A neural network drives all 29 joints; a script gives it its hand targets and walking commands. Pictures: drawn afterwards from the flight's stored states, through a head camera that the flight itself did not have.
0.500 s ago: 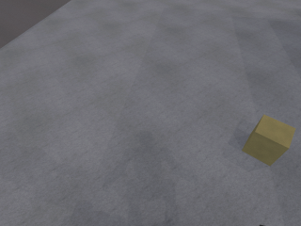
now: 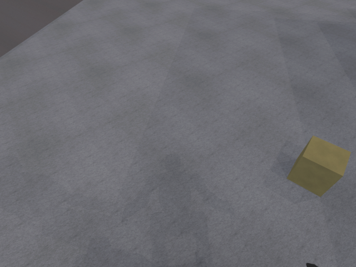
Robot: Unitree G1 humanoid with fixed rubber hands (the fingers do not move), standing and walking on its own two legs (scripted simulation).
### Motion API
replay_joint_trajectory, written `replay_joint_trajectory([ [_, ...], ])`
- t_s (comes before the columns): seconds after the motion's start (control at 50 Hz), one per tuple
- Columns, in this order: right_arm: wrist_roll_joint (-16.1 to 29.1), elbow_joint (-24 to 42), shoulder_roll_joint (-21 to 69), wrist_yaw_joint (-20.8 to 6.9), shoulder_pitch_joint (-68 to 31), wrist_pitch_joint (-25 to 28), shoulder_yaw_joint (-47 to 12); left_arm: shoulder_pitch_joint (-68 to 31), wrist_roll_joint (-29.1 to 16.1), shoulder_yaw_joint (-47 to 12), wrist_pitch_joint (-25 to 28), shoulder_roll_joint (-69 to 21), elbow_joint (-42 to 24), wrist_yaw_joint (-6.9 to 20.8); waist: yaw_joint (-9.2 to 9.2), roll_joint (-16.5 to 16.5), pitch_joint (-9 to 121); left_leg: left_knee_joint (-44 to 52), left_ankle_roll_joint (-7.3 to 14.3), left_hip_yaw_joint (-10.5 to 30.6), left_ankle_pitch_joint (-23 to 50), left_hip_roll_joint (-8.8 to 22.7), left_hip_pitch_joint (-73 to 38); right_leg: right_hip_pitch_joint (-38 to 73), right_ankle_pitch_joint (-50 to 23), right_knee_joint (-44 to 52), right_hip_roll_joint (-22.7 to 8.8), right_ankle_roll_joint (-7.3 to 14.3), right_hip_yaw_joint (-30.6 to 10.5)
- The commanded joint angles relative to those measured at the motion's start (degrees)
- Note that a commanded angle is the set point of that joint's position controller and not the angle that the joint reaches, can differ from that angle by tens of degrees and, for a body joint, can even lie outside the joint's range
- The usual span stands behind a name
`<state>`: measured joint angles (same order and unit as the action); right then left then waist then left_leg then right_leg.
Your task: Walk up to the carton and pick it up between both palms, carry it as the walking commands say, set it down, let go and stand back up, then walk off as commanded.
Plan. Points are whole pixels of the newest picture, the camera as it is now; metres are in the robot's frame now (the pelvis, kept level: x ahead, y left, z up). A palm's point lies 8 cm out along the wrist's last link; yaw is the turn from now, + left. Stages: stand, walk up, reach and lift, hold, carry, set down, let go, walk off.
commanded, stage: walk up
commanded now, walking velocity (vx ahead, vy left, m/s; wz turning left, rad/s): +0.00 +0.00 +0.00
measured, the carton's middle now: (316, 166) +0.77 -0.83 -0.66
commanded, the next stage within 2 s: none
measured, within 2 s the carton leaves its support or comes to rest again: neither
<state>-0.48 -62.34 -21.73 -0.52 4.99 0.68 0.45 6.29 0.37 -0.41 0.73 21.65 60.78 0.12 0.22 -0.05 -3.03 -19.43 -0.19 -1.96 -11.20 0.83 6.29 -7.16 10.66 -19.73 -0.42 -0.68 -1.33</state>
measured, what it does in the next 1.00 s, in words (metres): walks ahead, turning right: right foot, then left foot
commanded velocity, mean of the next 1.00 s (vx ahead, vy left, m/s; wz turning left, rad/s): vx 0.00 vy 0.00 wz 0.00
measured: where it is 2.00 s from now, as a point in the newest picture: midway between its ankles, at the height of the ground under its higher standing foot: (270, 232)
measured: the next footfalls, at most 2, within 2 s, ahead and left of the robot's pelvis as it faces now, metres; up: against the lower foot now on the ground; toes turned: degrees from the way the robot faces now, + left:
right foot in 0.44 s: +0.11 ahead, -0.26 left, +0.00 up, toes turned -21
left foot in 0.72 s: +0.28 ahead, -0.08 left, +0.00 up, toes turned -22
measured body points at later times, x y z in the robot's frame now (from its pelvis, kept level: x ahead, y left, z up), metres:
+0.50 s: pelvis +0.05 -0.09 -0.03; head +0.07 -0.10 +0.42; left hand +0.29 +0.20 -0.11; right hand +0.01 -0.48 -0.12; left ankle +0.02 +0.09 -0.70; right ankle +0.07 -0.25 -0.75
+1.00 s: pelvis +0.21 -0.17 +0.00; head +0.25 -0.17 +0.44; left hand +0.52 +0.00 -0.11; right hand -0.01 -0.45 -0.07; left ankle +0.24 -0.06 -0.75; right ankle +0.17 -0.36 -0.70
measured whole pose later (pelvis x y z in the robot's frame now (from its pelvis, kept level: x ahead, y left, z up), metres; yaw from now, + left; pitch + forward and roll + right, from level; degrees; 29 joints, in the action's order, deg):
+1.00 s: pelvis +0.21 -0.17 +0.00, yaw -39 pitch -1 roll -1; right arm -1.2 -46.3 -27.0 -0.5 23.7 6.4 5.1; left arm 12.8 0.7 5.4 -0.9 27.0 43.5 6.7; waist 4.1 3.1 -4.6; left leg -24.0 0.1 -15.8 -16.6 6.0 5.5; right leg -30.4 11.7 -48.3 -3.5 -0.4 -2.4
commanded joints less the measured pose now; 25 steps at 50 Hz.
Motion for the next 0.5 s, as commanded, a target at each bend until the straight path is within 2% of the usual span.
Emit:
replay_joint_trajectory([
  [0.0, -0.20, 2.84, -10.59, 0.81, -0.83, 0.88, 2.15, -1.93, 0.16, 2.24, 1.15, 11.19, -2.99, -0.73, 0.41, 0.32, 5.47, 2.44, 1.77, 5.13, 8.80, 7.13, -2.27, 0.03, -9.48, 1.84, -6.71, 2.07, -4.24],
  [0.04, -0.17, 3.12, -10.41, 0.80, -2.45, 0.80, 2.07, -2.04, 0.33, 2.27, 1.03, 11.19, -3.09, -0.74, 0.39, -0.38, 5.24, 2.35, 2.02, 4.99, 7.72, 7.22, -2.07, 0.13, -9.72, 2.33, -6.74, 1.98, -4.11],
  [0.06, -0.16, 7.02, -19.15, 0.79, 0.05, 2.17, 6.80, -2.51, 2.29, 6.47, -0.93, 16.04, -11.95, 2.68, 1.37, 2.30, 3.89, -3.22, 4.74, 0.70, -9.55, 6.43, -12.02, -18.54, 1.96, -3.11, -3.55, 5.68, -9.06],
  [0.08, -0.26, 5.45, -19.72, 0.97, 6.02, 2.60, 7.14, -5.77, 2.50, 6.04, -1.69, 14.43, -14.02, 4.81, 4.58, -2.51, 2.22, 1.40, 6.82, 5.48, -18.78, 10.88, -19.32, -32.00, 14.56, -6.18, -3.05, 5.04, -8.47],
  [0.1, -0.40, 4.95, -22.05, 1.41, 8.59, 2.96, 7.89, -9.78, 2.91, 5.88, -2.24, 13.08, -15.66, 5.53, 6.66, -10.32, 0.48, 11.06, 10.16, 12.88, -23.55, 21.00, -19.33, -35.92, 13.20, -19.62, -1.60, 2.61, -3.18],
  [0.12, -0.59, 7.77, -22.90, 1.63, 5.72, 3.09, 8.56, -9.67, 3.67, 6.53, -2.67, 14.32, -16.98, 5.92, 5.24, -8.77, 1.11, 12.01, 12.63, 15.55, -17.24, 27.51, -13.21, -33.25, 12.38, -28.40, -4.13, 0.05, -4.84],
  [0.14, -1.11, 10.15, -21.66, 1.85, 1.90, 3.25, 8.55, -7.52, 3.25, 6.95, -2.80, 14.88, -17.35, 6.57, 3.09, -4.68, -0.41, 11.05, 13.63, 13.51, -13.80, 28.42, -8.05, -31.07, 12.06, -31.61, -6.61, -1.04, -4.98],
  [0.16, -0.77, 12.04, -23.32, 2.25, 2.15, 3.66, 9.98, -5.58, 2.37, 6.85, -2.88, 14.38, -16.81, 7.20, 2.10, -3.25, -1.29, 9.21, 12.69, 9.31, -10.64, 28.63, -6.85, -29.56, 12.28, -31.09, -8.87, -0.77, -6.11],
  [0.18, -0.79, 13.01, -21.05, 2.14, 2.36, 4.00, 9.76, -3.17, 1.91, 6.94, -2.72, 13.78, -16.53, 7.58, 1.48, -1.86, -0.22, 7.47, 11.79, 5.14, -7.15, 25.56, -6.52, -28.91, 10.63, -31.88, -8.74, -0.47, -5.43],
  [0.24, -0.84, 14.64, -21.13, 1.97, 1.52, 4.31, 10.38, -1.22, 1.34, 7.16, -3.45, 11.99, -18.34, 9.52, 0.71, -4.81, -0.69, 8.40, 10.21, -4.16, -6.19, 22.32, -1.77, -24.39, 7.24, -29.92, -8.49, -0.54, -0.94],
  [0.28, -1.00, 15.40, -20.14, 1.43, 2.65, 4.16, 10.29, -2.45, 1.31, 7.55, -2.80, 11.60, -19.78, 10.34, 1.83, -5.13, -0.14, 4.74, 9.40, -8.58, -2.91, 19.08, 0.11, -20.13, 5.48, -23.89, -7.71, -0.22, 3.15],
  [0.3, -0.72, 15.84, -19.59, 1.09, 2.88, 3.90, 10.17, -1.03, 1.14, 7.59, -2.36, 11.64, -19.42, 10.32, 1.73, -4.99, 0.80, 1.69, 8.83, -10.92, -0.04, 17.40, 1.62, -16.31, 4.57, -21.00, -6.17, 0.12, 5.46],
  [0.32, -0.79, 16.59, -19.49, 0.74, 3.29, 3.72, 9.89, 1.61, 1.05, 8.04, -1.78, 11.99, -18.94, 10.05, 0.44, -6.09, 2.49, -2.57, 8.01, -12.20, 2.37, 16.15, 3.00, -11.47, 4.59, -19.12, -4.03, 0.70, 7.72],
  [0.34, -0.52, 17.18, -19.55, 0.61, 2.92, 3.35, 10.03, 4.72, 1.53, 8.71, -1.46, 13.24, -18.74, 9.39, -1.52, -4.27, 5.10, -8.64, 7.64, -13.55, 1.59, 15.86, 4.59, -5.91, 4.69, -17.69, -1.39, 1.66, 10.91],
  [0.36, -0.33, 17.62, -18.80, 0.53, 3.07, 3.20, 9.46, 9.42, 1.86, 9.65, -1.17, 14.89, -17.39, 8.48, -4.05, -1.46, 7.72, -18.47, 6.36, -15.33, 5.23, 13.67, 7.19, 0.84, 6.28, -14.92, 1.14, 3.32, 10.66],
  [0.38, -0.65, 18.17, -16.76, 0.43, 2.94, 2.86, 8.78, 19.04, 1.86, 11.26, -0.81, 18.62, -15.20, 7.33, -9.51, 6.58, 11.40, -35.87, 4.22, -16.40, 4.19, 10.00, 16.74, 12.97, 11.54, -11.94, 2.03, 6.52, 5.52],
  [0.4, -0.25, 21.04, -12.21, -0.12, 1.02, 3.07, 7.15, 22.26, 2.03, 12.53, -0.93, 24.64, -15.96, 5.89, -11.39, 24.54, 7.51, -50.87, 1.64, -13.38, -26.51, 1.01, 36.45, 16.36, 18.88, 0.11, -11.00, 12.89, -22.73],
  [0.42, 0.11, 21.81, -14.01, -0.13, -0.33, 3.38, 6.95, 18.80, 0.67, 12.30, -1.03, 26.96, -17.12, 5.37, -8.72, 18.06, 6.15, -53.83, 1.01, -2.80, -28.76, 2.58, 38.43, 10.61, 20.52, 8.42, -17.40, 17.07, -38.88],
  [0.44, 0.24, 21.54, -16.71, -0.32, -1.84, 3.37, 7.71, 15.51, -0.27, 11.47, -1.01, 24.48, -17.91, 5.27, -7.09, 4.92, 2.34, -50.96, 1.10, 1.42, -21.78, 5.60, 34.86, 4.50, 22.84, 7.90, -17.16, 17.41, -35.50],
  [0.46, 0.63, 20.63, -17.50, -0.90, 0.45, 4.07, 7.80, 12.57, -0.48, 10.87, -1.17, 23.16, -18.65, 4.52, -5.48, 2.87, 0.63, -46.01, 1.61, 2.40, -17.24, 6.26, 31.72, 2.36, 18.26, 5.28, -14.84, 16.78, -29.75],
  [0.48, 0.85, 20.32, -17.19, -1.01, 2.38, 4.52, 7.81, 10.88, -0.38, 10.55, -1.07, 22.88, -19.61, 4.13, -4.11, 5.01, 1.73, -38.93, 0.99, 1.76, -16.72, 6.74, 27.89, -0.29, 14.33, 3.37, -13.85, 16.05, -24.52],
])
